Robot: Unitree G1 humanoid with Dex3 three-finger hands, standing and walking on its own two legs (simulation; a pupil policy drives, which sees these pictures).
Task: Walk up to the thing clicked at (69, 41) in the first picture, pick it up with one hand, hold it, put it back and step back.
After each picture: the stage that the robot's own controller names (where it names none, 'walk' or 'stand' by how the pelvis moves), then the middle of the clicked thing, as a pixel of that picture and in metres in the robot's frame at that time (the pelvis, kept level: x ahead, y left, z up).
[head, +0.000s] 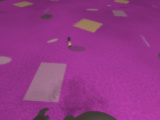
stand; (69, 42) +1.62 +0.49 -0.65
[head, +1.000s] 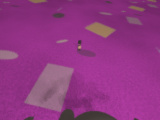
walk; (79, 45) +1.51 +0.20 -0.63
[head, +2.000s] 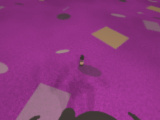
walk; (81, 60) +0.99 +0.11 -0.63
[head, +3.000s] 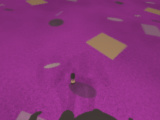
walk; (72, 79) +0.63 +0.18 -0.64
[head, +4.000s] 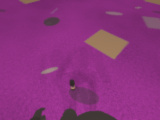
walk; (72, 85) +0.49 +0.18 -0.63
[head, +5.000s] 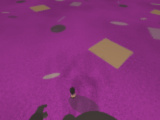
stand; (72, 93) +0.44 +0.18 -0.64
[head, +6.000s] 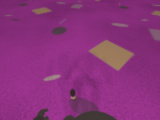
stand; (73, 95) +0.43 +0.19 -0.65
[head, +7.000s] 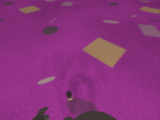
stand; (69, 96) +0.39 +0.21 -0.66
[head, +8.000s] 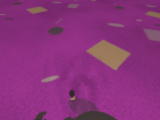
stand; (72, 96) +0.42 +0.17 -0.66
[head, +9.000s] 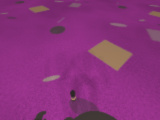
stand; (73, 96) +0.41 +0.16 -0.66
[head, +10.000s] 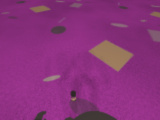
go down; (73, 96) +0.41 +0.16 -0.66
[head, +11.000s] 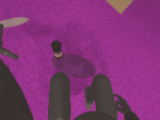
go down; (57, 51) +0.50 +0.21 -0.26
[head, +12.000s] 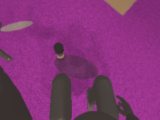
approach; (59, 52) +0.50 +0.21 -0.27
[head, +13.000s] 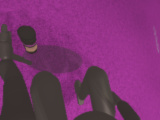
close in; (29, 42) +0.48 +0.27 -0.17
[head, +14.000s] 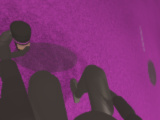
close; (22, 40) +0.48 +0.28 -0.16
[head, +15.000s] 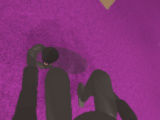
lift; (48, 58) +0.37 +0.23 -0.12
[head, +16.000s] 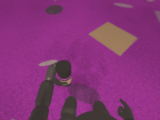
lift; (65, 76) +0.30 +0.15 +0.05
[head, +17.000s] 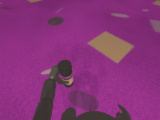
hold; (67, 75) +0.32 +0.14 +0.04
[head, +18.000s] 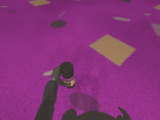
hold; (68, 77) +0.30 +0.14 +0.05
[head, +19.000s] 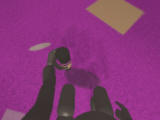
crouch; (65, 61) +0.41 +0.15 -0.03
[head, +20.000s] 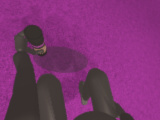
lower; (38, 44) +0.48 +0.23 -0.12
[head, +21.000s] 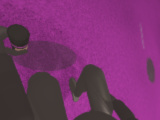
lower; (19, 43) +0.46 +0.27 -0.17
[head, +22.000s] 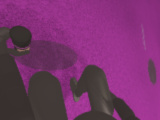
lower; (21, 44) +0.45 +0.27 -0.17
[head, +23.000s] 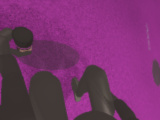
lower; (24, 44) +0.45 +0.27 -0.17
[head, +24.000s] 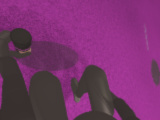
lower; (23, 45) +0.44 +0.27 -0.17
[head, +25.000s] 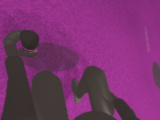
open; (30, 46) +0.45 +0.25 -0.17
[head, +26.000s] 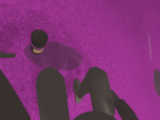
stand; (38, 44) +0.45 +0.25 -0.18
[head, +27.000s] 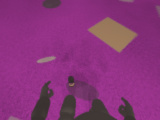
stand; (71, 82) +0.42 +0.15 -0.52
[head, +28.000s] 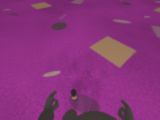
stand; (73, 95) +0.41 +0.15 -0.60
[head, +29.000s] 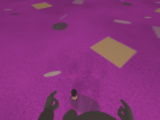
stand; (74, 95) +0.41 +0.14 -0.60
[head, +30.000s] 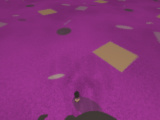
stand; (77, 97) +0.42 +0.13 -0.65
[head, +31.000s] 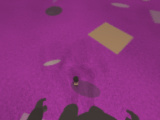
walk; (75, 81) +0.48 +0.12 -0.64
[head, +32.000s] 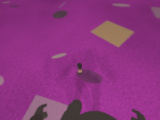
walk; (79, 68) +0.72 +0.18 -0.63
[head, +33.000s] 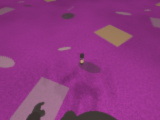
stand; (81, 59) +1.02 +0.14 -0.63
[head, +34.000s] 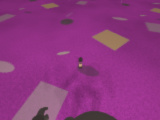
stand; (80, 63) +1.03 +0.15 -0.66
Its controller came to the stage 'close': yes
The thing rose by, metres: 0.69
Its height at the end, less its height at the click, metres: +0.00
